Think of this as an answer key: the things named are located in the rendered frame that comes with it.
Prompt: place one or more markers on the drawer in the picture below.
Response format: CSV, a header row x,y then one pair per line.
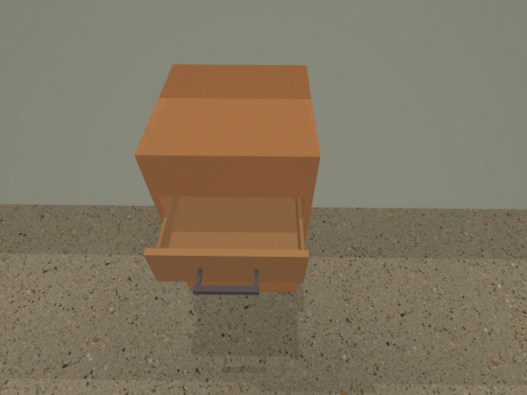
x,y
229,237

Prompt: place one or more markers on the cabinet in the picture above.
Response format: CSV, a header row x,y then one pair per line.
x,y
241,131

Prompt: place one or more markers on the handle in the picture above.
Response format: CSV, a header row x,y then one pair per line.
x,y
226,290

